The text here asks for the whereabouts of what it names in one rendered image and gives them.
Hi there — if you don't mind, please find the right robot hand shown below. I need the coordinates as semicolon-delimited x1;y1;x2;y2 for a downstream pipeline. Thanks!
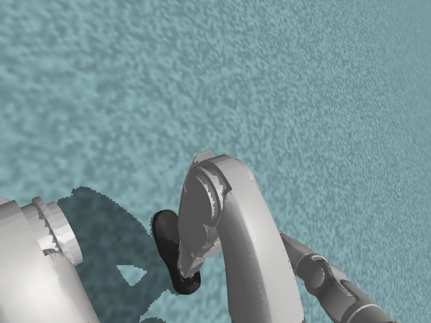
280;234;314;278

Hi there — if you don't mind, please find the right robot foot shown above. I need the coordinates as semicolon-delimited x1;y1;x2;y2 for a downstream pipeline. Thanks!
152;210;201;295

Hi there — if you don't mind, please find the right robot arm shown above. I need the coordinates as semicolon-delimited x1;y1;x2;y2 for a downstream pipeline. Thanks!
296;253;399;323

